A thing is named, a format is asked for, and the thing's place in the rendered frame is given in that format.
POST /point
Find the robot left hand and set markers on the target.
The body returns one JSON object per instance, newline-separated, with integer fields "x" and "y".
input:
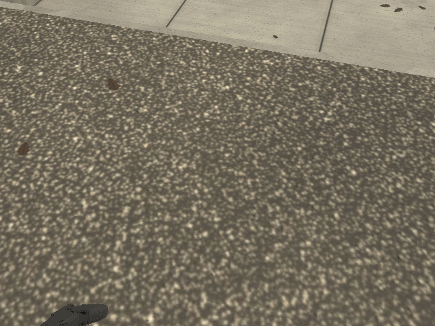
{"x": 71, "y": 315}

